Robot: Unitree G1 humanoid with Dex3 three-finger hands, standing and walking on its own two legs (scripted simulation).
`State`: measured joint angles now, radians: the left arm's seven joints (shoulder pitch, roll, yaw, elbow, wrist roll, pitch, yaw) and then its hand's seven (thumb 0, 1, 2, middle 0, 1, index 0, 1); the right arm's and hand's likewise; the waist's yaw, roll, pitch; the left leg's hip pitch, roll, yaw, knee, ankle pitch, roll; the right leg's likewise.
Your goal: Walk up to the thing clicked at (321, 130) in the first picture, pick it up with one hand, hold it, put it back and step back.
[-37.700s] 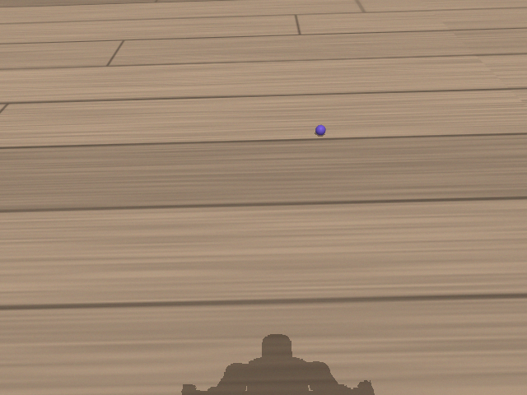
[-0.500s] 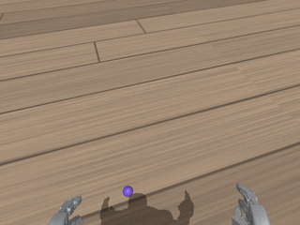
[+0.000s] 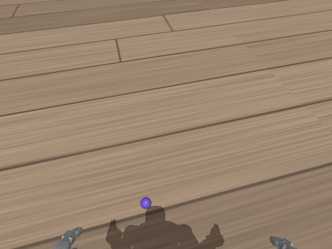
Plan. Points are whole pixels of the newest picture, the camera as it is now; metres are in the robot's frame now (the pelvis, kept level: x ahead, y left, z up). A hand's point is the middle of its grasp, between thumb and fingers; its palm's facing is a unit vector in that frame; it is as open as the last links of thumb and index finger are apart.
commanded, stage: stand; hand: left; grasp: from above
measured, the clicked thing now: (145, 203) +0.48 +0.16 -0.71
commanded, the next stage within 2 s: none
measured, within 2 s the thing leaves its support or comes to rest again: neither
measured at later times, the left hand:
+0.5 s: hand out of the picture +0.05 +0.23 -0.13, palm faces +0.06 -0.94 -0.33, open 7.4 cm
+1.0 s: hand out of the picture +0.06 +0.23 -0.12, palm faces +0.05 -0.94 -0.34, open 7.4 cm
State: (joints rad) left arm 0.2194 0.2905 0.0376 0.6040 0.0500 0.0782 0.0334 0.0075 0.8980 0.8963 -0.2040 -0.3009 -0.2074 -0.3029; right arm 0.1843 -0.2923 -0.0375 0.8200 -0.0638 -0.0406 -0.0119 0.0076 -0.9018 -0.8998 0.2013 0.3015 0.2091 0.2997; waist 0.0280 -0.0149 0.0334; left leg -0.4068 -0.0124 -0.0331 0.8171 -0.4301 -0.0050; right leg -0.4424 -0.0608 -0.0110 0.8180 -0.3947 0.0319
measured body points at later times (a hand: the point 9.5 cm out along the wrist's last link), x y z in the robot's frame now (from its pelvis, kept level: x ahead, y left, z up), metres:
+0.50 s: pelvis +0.01 +0.00 +0.04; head +0.01 -0.01 +0.49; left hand +0.04 +0.28 -0.10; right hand +0.08 -0.28 -0.11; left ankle +0.00 +0.13 -0.70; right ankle +0.02 -0.14 -0.70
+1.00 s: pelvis +0.00 -0.01 +0.04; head +0.01 -0.02 +0.49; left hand +0.05 +0.28 -0.09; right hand +0.07 -0.30 -0.10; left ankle +0.00 +0.13 -0.70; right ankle +0.02 -0.14 -0.70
